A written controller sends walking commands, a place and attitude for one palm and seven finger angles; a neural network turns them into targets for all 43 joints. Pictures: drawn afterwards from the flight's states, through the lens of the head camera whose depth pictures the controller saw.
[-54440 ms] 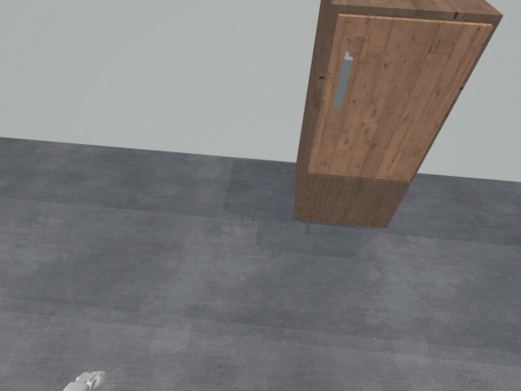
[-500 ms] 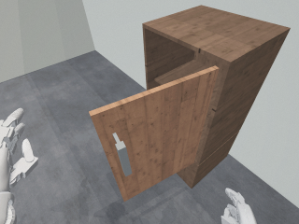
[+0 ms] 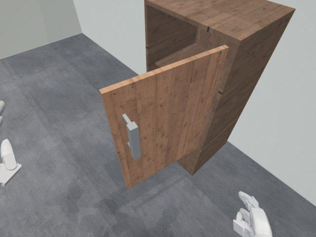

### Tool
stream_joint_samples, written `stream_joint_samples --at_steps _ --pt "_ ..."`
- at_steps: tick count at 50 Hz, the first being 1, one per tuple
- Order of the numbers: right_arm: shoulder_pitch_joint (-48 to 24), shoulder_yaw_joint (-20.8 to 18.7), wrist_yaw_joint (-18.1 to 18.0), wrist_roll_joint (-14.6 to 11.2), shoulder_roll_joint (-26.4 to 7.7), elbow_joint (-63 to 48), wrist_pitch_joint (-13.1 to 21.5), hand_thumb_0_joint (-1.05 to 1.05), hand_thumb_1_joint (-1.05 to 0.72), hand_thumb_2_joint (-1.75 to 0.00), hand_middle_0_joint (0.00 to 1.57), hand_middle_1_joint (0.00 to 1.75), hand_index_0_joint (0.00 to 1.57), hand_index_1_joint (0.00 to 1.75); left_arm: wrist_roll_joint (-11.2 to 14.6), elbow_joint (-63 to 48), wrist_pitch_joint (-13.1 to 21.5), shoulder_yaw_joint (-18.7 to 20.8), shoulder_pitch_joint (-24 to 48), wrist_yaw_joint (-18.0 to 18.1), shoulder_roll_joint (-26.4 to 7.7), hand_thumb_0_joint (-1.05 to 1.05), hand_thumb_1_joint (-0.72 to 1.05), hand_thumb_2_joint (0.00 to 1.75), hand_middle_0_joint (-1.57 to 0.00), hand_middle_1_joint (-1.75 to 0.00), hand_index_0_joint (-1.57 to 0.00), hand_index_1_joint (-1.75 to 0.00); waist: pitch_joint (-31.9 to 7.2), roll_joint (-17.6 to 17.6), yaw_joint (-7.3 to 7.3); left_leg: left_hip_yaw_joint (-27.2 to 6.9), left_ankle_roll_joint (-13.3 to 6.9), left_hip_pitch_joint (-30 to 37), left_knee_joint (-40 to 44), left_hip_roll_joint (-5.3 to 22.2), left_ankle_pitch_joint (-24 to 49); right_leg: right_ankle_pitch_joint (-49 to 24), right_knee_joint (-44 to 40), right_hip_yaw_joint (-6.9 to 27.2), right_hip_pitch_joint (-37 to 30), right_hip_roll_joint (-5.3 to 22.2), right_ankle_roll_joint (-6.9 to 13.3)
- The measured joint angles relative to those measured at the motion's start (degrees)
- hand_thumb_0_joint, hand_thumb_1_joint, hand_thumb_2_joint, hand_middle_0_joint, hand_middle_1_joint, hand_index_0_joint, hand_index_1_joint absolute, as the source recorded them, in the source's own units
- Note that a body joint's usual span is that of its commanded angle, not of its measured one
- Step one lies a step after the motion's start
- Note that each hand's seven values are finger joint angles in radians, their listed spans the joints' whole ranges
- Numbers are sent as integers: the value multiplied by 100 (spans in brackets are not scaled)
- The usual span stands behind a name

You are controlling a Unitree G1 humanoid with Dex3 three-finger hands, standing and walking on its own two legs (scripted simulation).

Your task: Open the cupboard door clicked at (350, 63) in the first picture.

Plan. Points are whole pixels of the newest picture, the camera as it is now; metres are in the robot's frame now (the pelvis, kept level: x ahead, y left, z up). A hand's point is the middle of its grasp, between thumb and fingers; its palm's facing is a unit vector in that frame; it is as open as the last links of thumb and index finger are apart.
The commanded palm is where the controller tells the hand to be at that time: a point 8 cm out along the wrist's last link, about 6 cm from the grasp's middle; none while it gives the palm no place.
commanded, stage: step back with the hand held close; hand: left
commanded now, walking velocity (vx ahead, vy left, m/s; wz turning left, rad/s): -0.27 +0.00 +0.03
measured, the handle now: (131, 137) +0.38 +0.11 +0.01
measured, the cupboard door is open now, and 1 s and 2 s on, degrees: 80 80 80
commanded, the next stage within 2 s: stop stepping back and stand still in 0.54 s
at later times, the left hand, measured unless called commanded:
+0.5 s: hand out of the picture +0.11 +0.27 +0.16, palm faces +0.47 -0.73 -0.50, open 7.4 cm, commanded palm +0.05 +0.29 +0.18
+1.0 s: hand out of the picture +0.07 +0.28 +0.15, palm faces +0.48 -0.79 -0.39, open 7.4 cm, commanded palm +0.00 +0.30 +0.18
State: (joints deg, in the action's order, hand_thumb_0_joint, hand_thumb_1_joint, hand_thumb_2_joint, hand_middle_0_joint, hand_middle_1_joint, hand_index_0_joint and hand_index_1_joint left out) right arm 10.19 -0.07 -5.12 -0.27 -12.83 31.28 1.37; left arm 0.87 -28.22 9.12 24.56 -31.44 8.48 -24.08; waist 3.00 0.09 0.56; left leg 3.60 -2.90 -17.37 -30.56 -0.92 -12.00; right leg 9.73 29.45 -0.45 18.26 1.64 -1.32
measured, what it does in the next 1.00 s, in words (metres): walks backwards: right foot, then left foot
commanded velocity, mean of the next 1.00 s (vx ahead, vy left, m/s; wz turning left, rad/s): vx -0.18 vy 0.01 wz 0.00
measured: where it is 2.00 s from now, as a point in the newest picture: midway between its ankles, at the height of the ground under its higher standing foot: outside the picture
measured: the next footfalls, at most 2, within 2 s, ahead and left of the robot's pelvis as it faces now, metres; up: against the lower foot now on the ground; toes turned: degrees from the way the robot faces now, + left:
right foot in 0.50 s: -0.14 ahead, -0.09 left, +0.00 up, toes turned -2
left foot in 0.94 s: -0.13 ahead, +0.11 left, +0.00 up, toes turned -1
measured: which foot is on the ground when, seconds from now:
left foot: down 0.00-0.78, up 0.80-0.92, down 0.94-1.00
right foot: down 0.00-0.26, up 0.28-0.48, down 0.50-1.00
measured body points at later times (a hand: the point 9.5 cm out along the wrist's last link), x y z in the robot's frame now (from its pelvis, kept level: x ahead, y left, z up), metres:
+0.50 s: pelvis -0.08 -0.01 -0.01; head -0.05 +0.01 +0.44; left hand +0.08 +0.31 +0.19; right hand +0.10 -0.23 -0.09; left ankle +0.05 +0.09 -0.73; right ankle -0.21 -0.12 -0.73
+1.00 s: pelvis -0.14 +0.00 +0.00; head -0.13 +0.02 +0.45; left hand +0.04 +0.32 +0.17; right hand +0.01 -0.26 -0.08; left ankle -0.12 +0.10 -0.73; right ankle -0.21 -0.12 -0.73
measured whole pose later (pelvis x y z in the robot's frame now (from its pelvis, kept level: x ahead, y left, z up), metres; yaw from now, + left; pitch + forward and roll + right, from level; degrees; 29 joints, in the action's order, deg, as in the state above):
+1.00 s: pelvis -0.14 +0.00 +0.00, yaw +0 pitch +1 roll +0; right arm 13.7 -0.6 -6.1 0.0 -13.9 38.8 7.4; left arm 1.4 -24.1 9.7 23.2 -25.7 9.7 -21.8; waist 0.1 -2.8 1.4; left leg 1.3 -2.5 -18.6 -32.5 -1.7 -16.0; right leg 22.8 33.4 -0.4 10.4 0.3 0.1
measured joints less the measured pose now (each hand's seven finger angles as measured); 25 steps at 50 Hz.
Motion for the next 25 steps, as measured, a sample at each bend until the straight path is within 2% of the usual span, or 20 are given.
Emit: stream_joint_samples --at_steps 7,11,14,16,19,22,25 --pt "94 47 31 50 18 119 186 1 -90 -90 20 30 21 30 -131 15 99 -106 187 51 287 2 89 90 -21 -31 -21 -31 41 45 45 -110 -16 -474 -573 49 -440 -112 145 -103 263 -43 39" --pt "120 70 33 76 2 221 261 1 -90 -90 20 30 21 30 -82 -231 190 -142 236 130 233 2 89 90 -21 -31 -21 -31 92 -58 -12 -171 39 -699 -682 22 -494 -192 145 -137 425 -32 64" --pt "151 53 -3 90 -7 234 295 1 -90 -90 20 30 21 30 -87 -346 259 -74 244 151 100 2 89 90 -21 -31 -21 -31 150 -16 -110 -230 -40 -772 -575 72 -89 358 443 -98 566 -149 38" --pt "234 -6 -22 110 38 237 343 1 -90 -90 20 30 21 30 -117 -358 268 26 274 132 -57 2 88 90 -21 -31 -21 -31 149 86 -205 -334 -85 -793 -405 137 389 726 1192 -18 570 -340 42" --pt "327 -36 42 106 173 363 422 1 -90 -90 20 30 21 30 -77 -341 353 264 171 136 -237 2 88 90 -21 -31 -21 -31 -51 74 -183 -405 -38 -876 -177 159 587 1217 1803 92 234 -533 92" --pt "289 6 131 126 272 449 509 1 -90 -90 20 30 21 30 47 -283 348 412 -94 184 -196 2 89 90 -21 -31 -21 -31 -318 6 -72 -288 30 -1004 194 200 822 1617 1384 70 -374 -538 168" --pt "50 63 201 161 289 462 579 1 -90 -90 20 30 21 30 145 -238 259 315 -117 170 -59 2 89 90 -21 -31 -21 -30 -369 -81 76 -102 96 -1235 497 216 1145 1331 108 76 -1041 -446 266"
